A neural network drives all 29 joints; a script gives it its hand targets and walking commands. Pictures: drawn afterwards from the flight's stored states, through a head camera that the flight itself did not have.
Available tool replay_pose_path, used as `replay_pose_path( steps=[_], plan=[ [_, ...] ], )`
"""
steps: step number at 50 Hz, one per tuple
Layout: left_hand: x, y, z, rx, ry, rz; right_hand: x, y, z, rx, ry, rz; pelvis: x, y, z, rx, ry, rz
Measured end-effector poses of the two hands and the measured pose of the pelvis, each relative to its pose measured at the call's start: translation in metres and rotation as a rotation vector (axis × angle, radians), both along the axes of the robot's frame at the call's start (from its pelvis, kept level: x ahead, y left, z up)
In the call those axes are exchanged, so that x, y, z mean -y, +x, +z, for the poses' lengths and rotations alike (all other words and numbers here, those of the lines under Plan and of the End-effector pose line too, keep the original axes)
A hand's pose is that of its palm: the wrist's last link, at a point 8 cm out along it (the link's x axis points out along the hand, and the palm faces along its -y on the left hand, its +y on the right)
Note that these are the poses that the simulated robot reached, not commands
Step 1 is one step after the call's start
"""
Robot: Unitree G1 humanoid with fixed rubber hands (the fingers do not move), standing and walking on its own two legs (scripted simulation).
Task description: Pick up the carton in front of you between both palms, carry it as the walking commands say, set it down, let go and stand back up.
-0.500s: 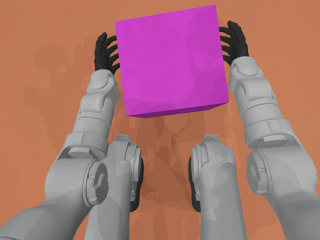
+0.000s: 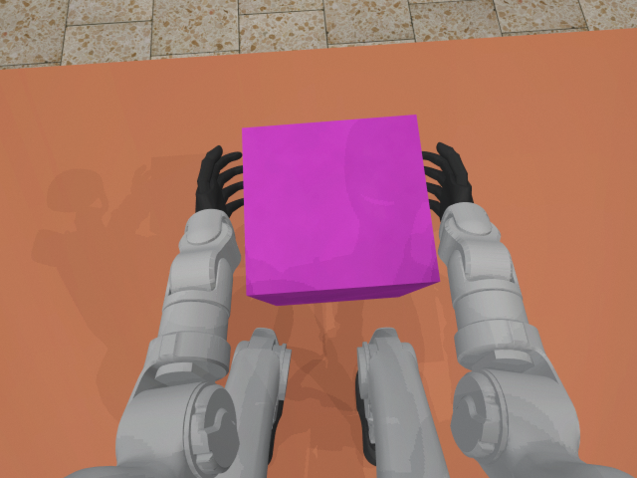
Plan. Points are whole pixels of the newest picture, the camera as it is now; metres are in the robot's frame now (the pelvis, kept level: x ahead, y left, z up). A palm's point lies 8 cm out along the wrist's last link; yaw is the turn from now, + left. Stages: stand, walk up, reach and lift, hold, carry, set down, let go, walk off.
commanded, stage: reach and lift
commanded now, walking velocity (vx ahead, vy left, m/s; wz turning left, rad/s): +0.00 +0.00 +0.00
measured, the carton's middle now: (333, 227) +0.44 -0.02 -0.14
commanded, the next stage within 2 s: none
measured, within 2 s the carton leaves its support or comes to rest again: neither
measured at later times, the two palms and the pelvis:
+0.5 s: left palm (149, 168) +0.41 +0.14 +0.11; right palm (520, 183) +0.41 -0.16 +0.10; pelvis +0.06 +0.00 +0.14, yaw -1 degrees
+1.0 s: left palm out of the picture +0.38 +0.15 +0.26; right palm out of the picture +0.37 -0.15 +0.25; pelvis +0.09 +0.00 +0.24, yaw -1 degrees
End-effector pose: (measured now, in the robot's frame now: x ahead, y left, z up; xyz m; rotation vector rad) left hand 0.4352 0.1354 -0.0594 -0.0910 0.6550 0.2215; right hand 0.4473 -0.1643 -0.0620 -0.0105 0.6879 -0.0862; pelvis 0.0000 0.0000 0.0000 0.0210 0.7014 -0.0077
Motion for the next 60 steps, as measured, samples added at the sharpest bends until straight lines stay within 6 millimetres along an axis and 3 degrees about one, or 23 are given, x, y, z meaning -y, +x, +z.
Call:
replay_pose_path(
  steps=[15,23,35,43,50,60],
  plan=[
    [0.004,-0.010,0.101,-0.003,0.004,-0.037,0.004,-0.024,0.096,-0.004,0.010,-0.044,0.000,0.032,0.082,0.132,-0.008,-0.005],
    [-0.002,-0.020,0.158,0.008,0.016,-0.046,-0.003,-0.037,0.151,0.008,0.016,-0.053,0.000,0.052,0.130,0.219,-0.012,-0.009],
    [-0.008,-0.042,0.226,-0.004,0.018,-0.060,-0.008,-0.061,0.221,-0.004,0.014,-0.066,-0.002,0.074,0.194,0.395,-0.025,-0.006],
    [-0.011,-0.048,0.279,0.015,0.033,-0.094,-0.012,-0.071,0.278,0.015,-0.002,-0.078,-0.004,0.086,0.225,0.536,-0.032,-0.012],
    [-0.013,-0.054,0.316,0.010,0.054,-0.119,-0.014,-0.079,0.316,0.011,-0.034,-0.064,-0.005,0.087,0.242,0.671,-0.036,-0.009],
    [-0.014,-0.059,0.332,-0.016,0.076,-0.132,-0.016,-0.087,0.329,-0.016,-0.050,-0.051,-0.008,0.073,0.246,0.759,-0.036,-0.015]
  ],
)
